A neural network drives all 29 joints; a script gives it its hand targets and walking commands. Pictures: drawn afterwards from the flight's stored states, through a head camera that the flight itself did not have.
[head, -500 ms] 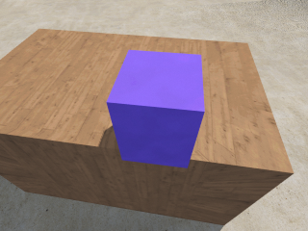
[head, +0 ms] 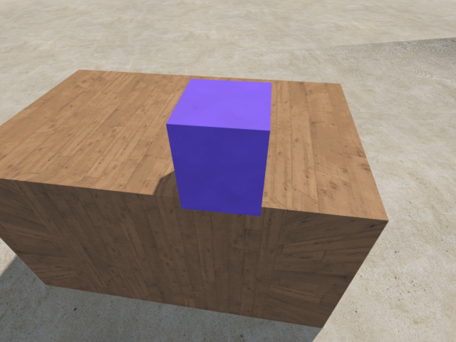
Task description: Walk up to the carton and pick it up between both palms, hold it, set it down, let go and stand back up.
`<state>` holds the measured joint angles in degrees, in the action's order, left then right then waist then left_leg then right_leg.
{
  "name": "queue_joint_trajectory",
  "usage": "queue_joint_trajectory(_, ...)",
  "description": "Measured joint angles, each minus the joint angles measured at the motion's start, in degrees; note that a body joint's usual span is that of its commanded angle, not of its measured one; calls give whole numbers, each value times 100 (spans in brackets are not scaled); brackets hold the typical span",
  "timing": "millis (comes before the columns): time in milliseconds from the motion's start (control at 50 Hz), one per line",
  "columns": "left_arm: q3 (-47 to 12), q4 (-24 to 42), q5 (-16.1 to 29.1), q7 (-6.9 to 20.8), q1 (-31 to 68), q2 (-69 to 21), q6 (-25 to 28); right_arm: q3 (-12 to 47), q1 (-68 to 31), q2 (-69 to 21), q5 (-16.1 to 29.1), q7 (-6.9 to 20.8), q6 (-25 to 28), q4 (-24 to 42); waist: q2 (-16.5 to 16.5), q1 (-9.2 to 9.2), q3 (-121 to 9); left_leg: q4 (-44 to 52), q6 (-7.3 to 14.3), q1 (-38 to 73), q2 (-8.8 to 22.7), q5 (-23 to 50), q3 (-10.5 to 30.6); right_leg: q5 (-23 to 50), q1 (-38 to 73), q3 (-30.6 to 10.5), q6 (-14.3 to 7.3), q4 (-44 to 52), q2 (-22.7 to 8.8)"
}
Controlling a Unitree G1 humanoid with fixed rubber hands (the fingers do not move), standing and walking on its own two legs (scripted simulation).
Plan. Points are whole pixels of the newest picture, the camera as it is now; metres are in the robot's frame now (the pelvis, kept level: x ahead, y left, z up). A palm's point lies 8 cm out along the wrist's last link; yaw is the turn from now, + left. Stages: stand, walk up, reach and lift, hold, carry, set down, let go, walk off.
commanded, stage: walk up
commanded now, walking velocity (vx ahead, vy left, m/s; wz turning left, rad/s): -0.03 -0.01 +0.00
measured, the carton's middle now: (225, 147) +0.58 +0.02 +0.07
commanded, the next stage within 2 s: none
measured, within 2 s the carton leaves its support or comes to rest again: neither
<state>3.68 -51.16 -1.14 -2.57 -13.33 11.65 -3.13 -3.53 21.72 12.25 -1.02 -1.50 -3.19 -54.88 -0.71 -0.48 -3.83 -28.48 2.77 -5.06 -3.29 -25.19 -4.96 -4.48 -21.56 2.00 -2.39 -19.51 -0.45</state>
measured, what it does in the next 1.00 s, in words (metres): walks ahead: left foot, then right foot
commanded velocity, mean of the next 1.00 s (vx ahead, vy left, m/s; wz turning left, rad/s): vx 0.15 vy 0.07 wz -0.03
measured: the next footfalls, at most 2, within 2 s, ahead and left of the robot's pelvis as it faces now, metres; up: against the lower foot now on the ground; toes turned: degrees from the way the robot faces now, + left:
left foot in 0.02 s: -0.05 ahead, +0.08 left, +0.00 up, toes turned +5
right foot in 0.52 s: +0.08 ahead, -0.14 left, +0.00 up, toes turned -10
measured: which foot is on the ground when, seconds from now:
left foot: up 0.00-0.00, down 0.02-0.52, up 0.54-0.92, down 0.94-1.00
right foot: down 0.00-0.02, up 0.04-0.50, down 0.52-0.94, up 0.96-1.00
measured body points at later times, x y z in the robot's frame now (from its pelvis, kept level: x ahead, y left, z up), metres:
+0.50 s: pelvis +0.02 -0.03 -0.01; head +0.02 -0.05 +0.44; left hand +0.10 +0.21 -0.14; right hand -0.09 -0.24 -0.16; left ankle -0.09 +0.08 -0.74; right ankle +0.04 -0.14 -0.74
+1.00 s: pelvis +0.14 +0.00 -0.01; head +0.18 +0.00 +0.43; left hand +0.10 +0.23 -0.17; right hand +0.16 -0.26 -0.16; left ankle +0.22 +0.08 -0.74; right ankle +0.05 -0.13 -0.72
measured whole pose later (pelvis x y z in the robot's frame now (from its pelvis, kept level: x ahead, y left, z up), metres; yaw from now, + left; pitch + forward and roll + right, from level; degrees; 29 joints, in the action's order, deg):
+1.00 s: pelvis +0.14 +0.00 -0.01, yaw -1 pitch -1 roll +1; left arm 0.9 -60.9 -0.7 -2.6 -19.7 9.4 1.5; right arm -3.6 13.8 11.6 -0.7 -1.2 0.9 -59.4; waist -0.9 1.6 6.2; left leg -29.8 4.0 -20.3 -0.7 -9.2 -7.0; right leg -27.5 -11.8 6.1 0.8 -44.7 -5.6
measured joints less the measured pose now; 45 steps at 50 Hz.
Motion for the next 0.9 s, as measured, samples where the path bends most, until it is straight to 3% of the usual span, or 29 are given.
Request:
queue_joint_trajectory(20,12,-33,33,-4,24,2,-22,28,154,-19,-2,-21,44,-49,80,-39,20,639,71,227,51,142,88,-238,-156,96,36,-225,91)
queue_joint_trajectory(40,42,-111,57,-2,-7,36,-41,61,264,-104,-8,-34,65,-151,-5,-63,64,840,143,253,22,614,122,-677,-308,81,79,-575,86)
queue_joint_trajectory(80,96,-319,61,28,-261,16,-123,142,564,-211,-18,-34,117,-276,-78,-135,14,808,169,232,19,820,138,-1272,-533,9,162,-1330,107)
queue_joint_trajectory(180,157,-611,-28,305,-618,-34,-88,230,1096,-384,-8,-23,303,-512,157,-151,-63,1564,66,464,282,831,307,-782,-1093,-8,355,-3390,121)
queue_joint_trajectory(300,154,-810,-39,413,-688,14,50,176,908,-352,34,-49,617,-513,129,40,99,1929,-44,473,540,1563,74,-239,-1285,49,474,-4179,-74)
queue_joint_trajectory(400,53,-847,-70,396,-528,-70,99,226,707,-335,22,-121,709,-479,104,17,82,1561,-116,441,508,1100,-164,-697,-830,140,570,-3186,-299)
queue_joint_trajectory(480,1,-642,-59,254,-17,-100,215,226,736,-363,-71,-112,602,-558,214,-147,195,826,-171,291,438,535,-253,-1389,-150,375,537,-1836,-299)
queue_joint_trajectory(500,-4,-579,-52,205,111,-100,276,209,797,-353,-84,-102,572,-604,251,-158,214,526,-197,214,429,324,-257,-1267,81,469,520,-1468,-272)
queue_joint_trajectory(540,-7,-518,-58,102,359,-166,425,157,842,-287,-95,-71,506,-750,483,-119,321,-516,-150,-137,535,-140,-104,-1038,245,610,248,-1412,-187)
queue_joint_trajectory(580,-22,-528,-48,40,278,-159,504,106,752,-257,-104,-16,426,-783,409,-27,297,-1844,-151,-703,387,-322,69,-1256,385,561,49,-1448,-271)
queue_joint_trajectory(620,-43,-613,-35,29,-43,-159,522,46,552,-184,-101,66,438,-716,249,42,260,-2850,-197,-1274,302,34,123,-1114,719,445,37,-1017,-390)
queue_joint_trajectory(660,-84,-759,-20,37,-345,-222,526,-19,281,-92,-137,143,447,-585,230,76,298,-3282,-274,-1805,433,582,191,-986,1044,395,73,-562,-438)
queue_joint_trajectory(740,-193,-979,9,85,-789,-377,647,-58,-230,-23,-110,209,377,-403,264,124,504,-3196,-444,-2569,661,1264,370,-901,1527,368,155,42,-527)
queue_joint_trajectory(840,-409,-1225,48,89,-967,-542,707,68,-624,-144,50,185,333,-395,232,93,811,-1627,-503,-2510,776,1788,276,-1015,1833,550,200,171,-385)
queue_joint_trajectory(900,-449,-1214,31,83,-983,-558,673,117,-727,-141,65,111,350,-441,244,184,892,-687,-431,-2056,645,1874,19,-1359,1812,613,262,-234,-258)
